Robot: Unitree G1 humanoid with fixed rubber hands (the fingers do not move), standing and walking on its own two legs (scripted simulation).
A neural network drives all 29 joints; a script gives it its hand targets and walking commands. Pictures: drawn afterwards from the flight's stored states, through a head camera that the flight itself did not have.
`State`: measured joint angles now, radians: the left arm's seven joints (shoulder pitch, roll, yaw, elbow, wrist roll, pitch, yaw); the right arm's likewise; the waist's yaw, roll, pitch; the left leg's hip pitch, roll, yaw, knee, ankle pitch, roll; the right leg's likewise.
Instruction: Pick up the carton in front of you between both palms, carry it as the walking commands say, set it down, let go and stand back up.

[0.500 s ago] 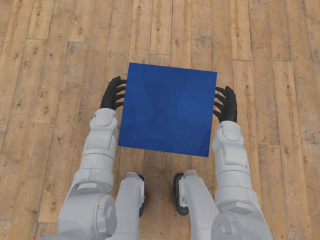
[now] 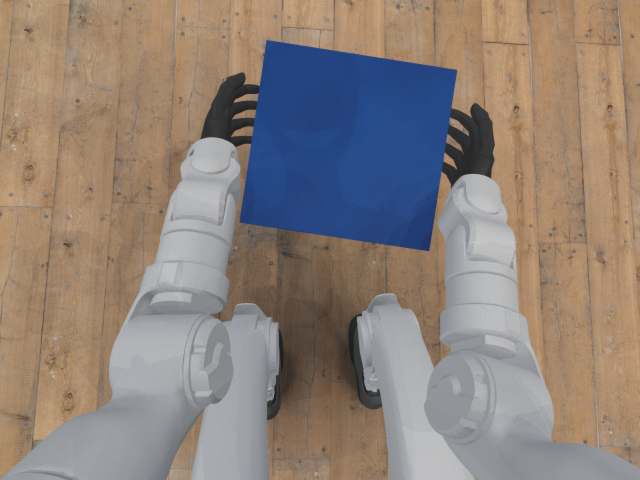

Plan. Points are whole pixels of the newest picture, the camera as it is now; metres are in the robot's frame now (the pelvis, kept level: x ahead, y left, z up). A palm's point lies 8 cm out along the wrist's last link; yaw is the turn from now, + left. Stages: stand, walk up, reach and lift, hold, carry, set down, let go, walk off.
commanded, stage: set down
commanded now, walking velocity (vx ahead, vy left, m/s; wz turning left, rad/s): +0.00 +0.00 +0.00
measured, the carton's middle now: (340, 166) +0.48 -0.04 -0.18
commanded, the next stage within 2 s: none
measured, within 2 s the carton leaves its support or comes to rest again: rests again in 1.28 s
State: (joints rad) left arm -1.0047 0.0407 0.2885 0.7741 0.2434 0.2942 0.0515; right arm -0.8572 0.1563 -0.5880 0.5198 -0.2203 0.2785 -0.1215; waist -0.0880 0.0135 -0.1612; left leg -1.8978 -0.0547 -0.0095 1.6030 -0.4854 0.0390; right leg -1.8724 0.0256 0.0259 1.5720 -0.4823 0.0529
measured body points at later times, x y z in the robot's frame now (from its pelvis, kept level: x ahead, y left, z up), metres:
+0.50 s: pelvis -0.02 -0.01 -0.11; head +0.33 +0.01 +0.18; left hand +0.55 +0.09 -0.26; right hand +0.47 -0.19 -0.25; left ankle +0.09 +0.09 -0.51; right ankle +0.09 -0.14 -0.51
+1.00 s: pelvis -0.02 +0.00 -0.16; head +0.35 +0.02 +0.10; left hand +0.57 +0.08 -0.33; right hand +0.49 -0.21 -0.31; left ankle +0.08 +0.09 -0.51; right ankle +0.09 -0.14 -0.51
